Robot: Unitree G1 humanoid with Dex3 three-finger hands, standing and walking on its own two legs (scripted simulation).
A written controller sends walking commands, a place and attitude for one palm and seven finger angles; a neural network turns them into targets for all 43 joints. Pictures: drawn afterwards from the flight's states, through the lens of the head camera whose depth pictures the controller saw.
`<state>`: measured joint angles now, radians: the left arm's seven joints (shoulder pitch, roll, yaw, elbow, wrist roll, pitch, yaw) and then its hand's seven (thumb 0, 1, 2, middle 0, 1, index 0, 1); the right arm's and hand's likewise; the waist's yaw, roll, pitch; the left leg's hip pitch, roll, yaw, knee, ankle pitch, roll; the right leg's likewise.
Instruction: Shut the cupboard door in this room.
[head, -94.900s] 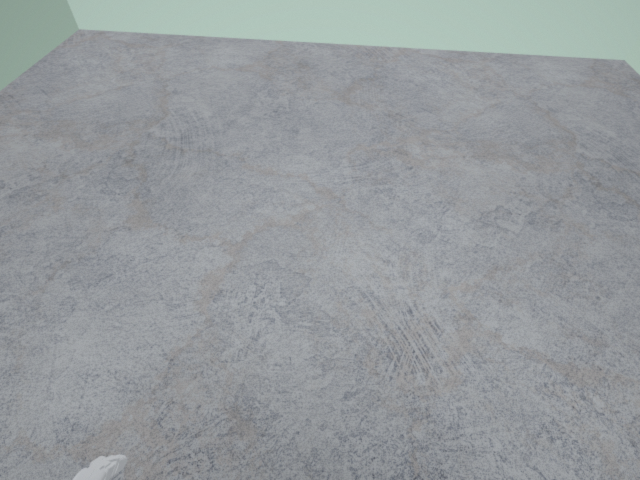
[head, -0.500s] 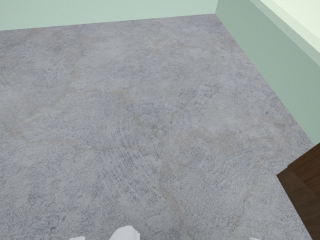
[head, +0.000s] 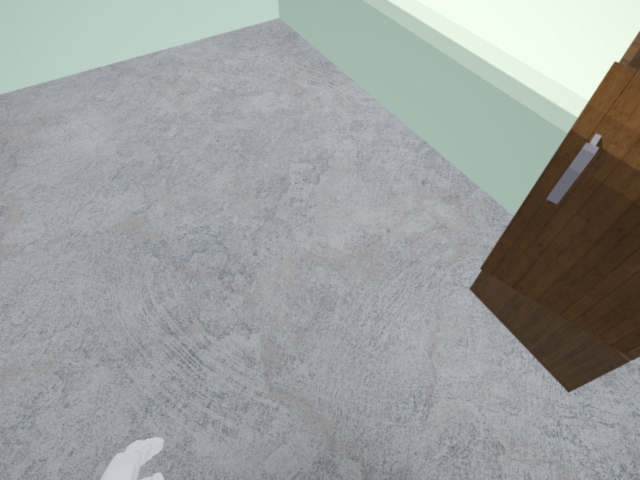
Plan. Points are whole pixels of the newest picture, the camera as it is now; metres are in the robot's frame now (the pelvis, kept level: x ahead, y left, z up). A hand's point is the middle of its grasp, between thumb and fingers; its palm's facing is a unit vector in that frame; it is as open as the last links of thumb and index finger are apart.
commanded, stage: turn to face it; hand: left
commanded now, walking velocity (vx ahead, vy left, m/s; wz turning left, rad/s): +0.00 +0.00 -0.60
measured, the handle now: (574, 169) +0.63 -0.44 -0.02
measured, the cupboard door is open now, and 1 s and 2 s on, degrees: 18 18 18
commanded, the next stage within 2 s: take the last steps up to it in 1.06 s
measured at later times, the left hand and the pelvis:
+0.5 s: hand (194, 466) +0.16 +0.19 -0.18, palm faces -0.22 -0.95 -0.20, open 7.4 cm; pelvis +0.04 +0.01 +0.00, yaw -17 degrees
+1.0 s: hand (282, 399) +0.24 +0.07 -0.14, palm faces -0.52 -0.81 -0.27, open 7.4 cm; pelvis +0.04 -0.04 +0.00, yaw -31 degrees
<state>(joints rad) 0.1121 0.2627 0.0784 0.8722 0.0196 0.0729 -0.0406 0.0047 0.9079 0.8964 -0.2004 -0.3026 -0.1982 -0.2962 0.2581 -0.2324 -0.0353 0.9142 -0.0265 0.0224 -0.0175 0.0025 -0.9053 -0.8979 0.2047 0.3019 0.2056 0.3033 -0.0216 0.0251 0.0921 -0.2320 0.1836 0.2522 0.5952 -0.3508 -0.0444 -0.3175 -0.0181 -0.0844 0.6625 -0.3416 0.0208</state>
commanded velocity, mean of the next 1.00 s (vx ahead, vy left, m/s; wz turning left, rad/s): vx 0.00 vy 0.00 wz -0.49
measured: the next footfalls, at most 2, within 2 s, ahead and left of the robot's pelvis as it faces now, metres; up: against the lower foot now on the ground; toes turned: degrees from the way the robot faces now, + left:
right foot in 0.02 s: +0.03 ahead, -0.12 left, +0.00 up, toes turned -5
left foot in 0.44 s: +0.12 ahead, +0.10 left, +0.00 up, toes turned -12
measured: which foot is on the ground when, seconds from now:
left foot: down 0.00-0.02, up 0.04-0.42, down 0.44-0.86, up 0.88-1.00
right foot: up 0.00-0.00, down 0.02-0.44, up 0.46-0.84, down 0.86-1.00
